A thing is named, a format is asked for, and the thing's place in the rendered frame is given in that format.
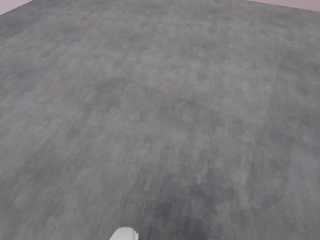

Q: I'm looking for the left robot thigh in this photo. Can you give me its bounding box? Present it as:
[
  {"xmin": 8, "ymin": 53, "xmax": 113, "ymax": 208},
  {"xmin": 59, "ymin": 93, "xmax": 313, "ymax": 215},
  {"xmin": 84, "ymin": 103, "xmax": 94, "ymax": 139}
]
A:
[{"xmin": 109, "ymin": 227, "xmax": 139, "ymax": 240}]

